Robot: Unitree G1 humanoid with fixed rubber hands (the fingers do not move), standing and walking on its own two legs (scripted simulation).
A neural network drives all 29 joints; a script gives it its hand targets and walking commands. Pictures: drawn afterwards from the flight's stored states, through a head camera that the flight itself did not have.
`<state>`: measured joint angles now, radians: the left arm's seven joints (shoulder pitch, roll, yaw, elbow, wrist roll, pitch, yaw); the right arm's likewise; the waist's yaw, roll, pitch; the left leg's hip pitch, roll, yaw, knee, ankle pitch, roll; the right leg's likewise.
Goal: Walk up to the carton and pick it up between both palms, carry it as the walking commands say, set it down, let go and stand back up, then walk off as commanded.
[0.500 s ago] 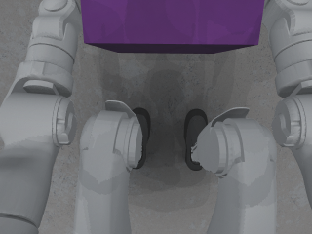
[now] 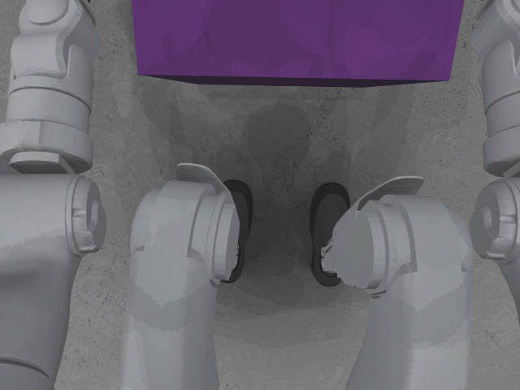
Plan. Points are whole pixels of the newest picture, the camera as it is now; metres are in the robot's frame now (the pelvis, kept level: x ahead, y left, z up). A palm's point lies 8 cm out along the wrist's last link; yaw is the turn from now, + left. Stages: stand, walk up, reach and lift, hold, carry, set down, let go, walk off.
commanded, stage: set down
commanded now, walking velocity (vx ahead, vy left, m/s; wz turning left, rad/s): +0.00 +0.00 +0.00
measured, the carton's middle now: (287, 17) +0.51 +0.02 -0.22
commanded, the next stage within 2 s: let go in 1.40 s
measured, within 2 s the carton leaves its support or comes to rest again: neither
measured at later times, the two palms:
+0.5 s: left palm out of the picture +0.52 +0.26 -0.04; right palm out of the picture +0.55 -0.21 -0.04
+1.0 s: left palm out of the picture +0.53 +0.27 +0.10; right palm out of the picture +0.55 -0.21 +0.10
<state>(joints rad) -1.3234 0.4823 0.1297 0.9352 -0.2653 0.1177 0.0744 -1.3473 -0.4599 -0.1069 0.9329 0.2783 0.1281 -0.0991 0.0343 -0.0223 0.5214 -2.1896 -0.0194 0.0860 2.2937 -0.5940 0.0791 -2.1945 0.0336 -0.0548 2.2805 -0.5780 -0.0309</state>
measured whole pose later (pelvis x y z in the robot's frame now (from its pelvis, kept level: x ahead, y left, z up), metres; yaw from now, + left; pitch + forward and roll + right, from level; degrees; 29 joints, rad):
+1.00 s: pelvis -0.01 +0.00 +0.20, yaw +0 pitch +27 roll +0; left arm -1.24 0.53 0.24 0.58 -0.23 0.41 0.02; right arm -1.27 -0.50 -0.20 0.54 0.22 0.43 -0.05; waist 0.03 -0.02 0.52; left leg -1.61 -0.05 0.05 1.63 -0.48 0.05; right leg -1.62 0.06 0.00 1.62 -0.46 -0.01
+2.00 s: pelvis +0.11 +0.00 +0.39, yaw +0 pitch +22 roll +0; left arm -0.23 0.24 0.16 0.57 -0.02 0.04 -0.05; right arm -0.25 -0.23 -0.13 0.54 -0.01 0.06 0.01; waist 0.02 0.01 0.02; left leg -0.81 -0.07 -0.01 0.76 -0.33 0.04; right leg -0.82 0.05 0.03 0.76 -0.33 -0.02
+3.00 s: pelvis +0.15 +0.00 +0.42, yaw +1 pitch -2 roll +0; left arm 0.29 0.31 0.07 0.68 0.04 0.01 0.01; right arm 0.27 -0.30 -0.07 0.72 -0.04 0.01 0.00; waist 0.01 -0.01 -0.13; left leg -0.16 -0.07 -0.03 0.52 -0.33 0.05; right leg -0.16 0.04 0.03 0.52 -0.33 -0.02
